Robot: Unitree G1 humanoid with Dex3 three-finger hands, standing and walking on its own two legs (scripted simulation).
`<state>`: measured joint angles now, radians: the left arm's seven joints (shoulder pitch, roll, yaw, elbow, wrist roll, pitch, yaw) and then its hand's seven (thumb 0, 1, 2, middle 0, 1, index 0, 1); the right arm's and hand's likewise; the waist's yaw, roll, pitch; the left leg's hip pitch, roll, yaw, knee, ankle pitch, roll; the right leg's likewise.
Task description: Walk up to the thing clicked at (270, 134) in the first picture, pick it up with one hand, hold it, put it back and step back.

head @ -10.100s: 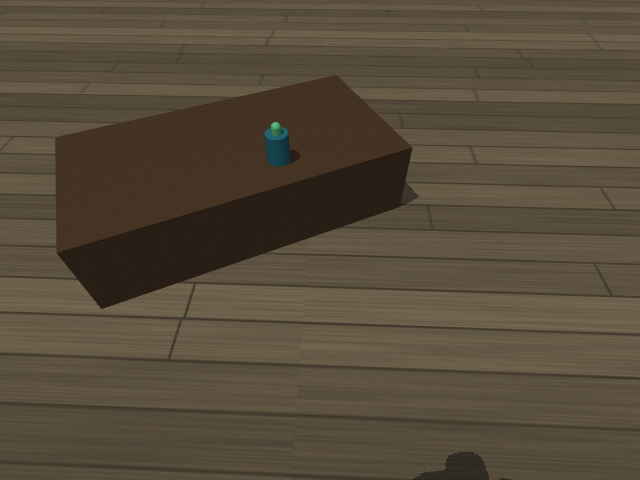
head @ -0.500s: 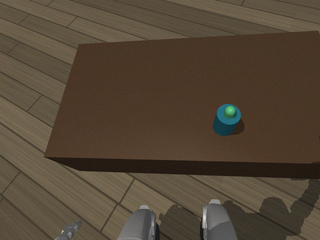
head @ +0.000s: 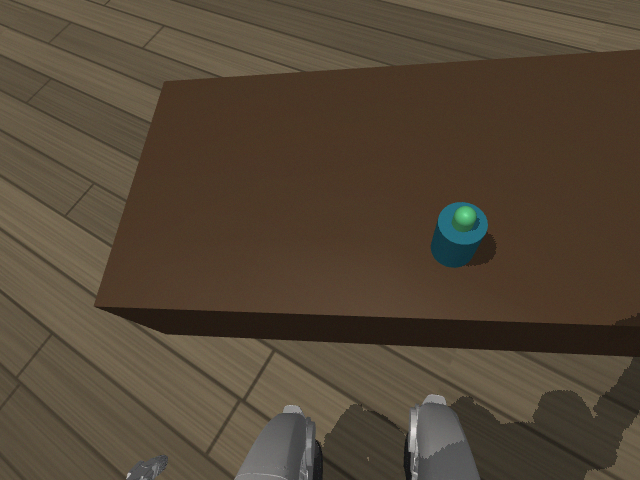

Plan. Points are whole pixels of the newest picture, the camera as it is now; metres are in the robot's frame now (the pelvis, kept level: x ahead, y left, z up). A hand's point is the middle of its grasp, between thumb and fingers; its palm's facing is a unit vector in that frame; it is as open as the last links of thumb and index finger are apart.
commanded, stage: approach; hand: right
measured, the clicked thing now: (458, 231) +0.53 -0.19 -0.27
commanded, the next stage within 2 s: close in in 0.68 s
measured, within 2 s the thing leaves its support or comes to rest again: neither
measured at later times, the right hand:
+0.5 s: hand (611, 219) +0.45 -0.34 -0.08, palm faces +0.16 +0.99 -0.01, open 17.4 cm
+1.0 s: hand (502, 248) +0.49 -0.26 -0.28, palm faces +0.15 +0.99 -0.02, open 17.3 cm
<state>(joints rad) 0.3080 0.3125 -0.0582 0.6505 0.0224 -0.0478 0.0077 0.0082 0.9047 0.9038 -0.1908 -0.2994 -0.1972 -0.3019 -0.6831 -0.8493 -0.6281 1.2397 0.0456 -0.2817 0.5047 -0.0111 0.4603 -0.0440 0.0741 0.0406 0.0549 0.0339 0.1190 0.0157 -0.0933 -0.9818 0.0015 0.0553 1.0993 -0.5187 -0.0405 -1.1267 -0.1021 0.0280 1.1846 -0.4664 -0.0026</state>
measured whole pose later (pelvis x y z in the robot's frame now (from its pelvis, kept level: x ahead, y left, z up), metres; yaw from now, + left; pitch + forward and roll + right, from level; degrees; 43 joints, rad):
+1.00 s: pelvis -0.08 +0.02 -0.30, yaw +8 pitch +33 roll +9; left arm 0.18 0.30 -0.16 0.61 0.12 0.04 -0.07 0.01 0.91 0.89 -0.19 -0.29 -0.20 -0.29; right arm -1.02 -0.88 -0.71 1.15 0.02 -0.41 0.38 -0.01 0.49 -0.02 0.07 0.03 0.05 0.02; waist 0.22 0.03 -0.03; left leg -2.07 -0.05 0.09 2.20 -0.72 -0.03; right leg -2.23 -0.12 0.19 2.24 -0.60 0.02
